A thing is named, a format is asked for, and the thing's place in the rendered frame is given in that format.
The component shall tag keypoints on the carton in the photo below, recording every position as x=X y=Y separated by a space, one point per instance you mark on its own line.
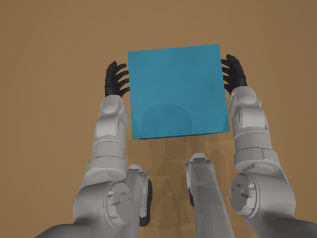
x=177 y=92

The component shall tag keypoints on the robot right upper arm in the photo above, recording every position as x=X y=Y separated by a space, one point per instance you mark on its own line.
x=267 y=205

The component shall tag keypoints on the robot left forearm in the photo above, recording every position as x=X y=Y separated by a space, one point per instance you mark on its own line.
x=109 y=145

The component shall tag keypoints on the right robot thigh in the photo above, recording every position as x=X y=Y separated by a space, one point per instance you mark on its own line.
x=211 y=217

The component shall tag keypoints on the right robot hand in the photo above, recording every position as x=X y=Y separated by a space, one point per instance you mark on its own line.
x=236 y=76

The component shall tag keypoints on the left robot hand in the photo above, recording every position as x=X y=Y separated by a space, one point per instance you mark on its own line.
x=112 y=86

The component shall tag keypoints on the left robot thigh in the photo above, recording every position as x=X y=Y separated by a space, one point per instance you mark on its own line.
x=137 y=183

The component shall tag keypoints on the robot left upper arm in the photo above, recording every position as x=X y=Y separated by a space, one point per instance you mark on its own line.
x=100 y=211

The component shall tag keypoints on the robot right forearm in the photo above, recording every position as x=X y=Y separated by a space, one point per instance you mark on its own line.
x=251 y=134

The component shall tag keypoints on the robot thigh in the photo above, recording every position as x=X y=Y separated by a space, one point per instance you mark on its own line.
x=211 y=217
x=137 y=183

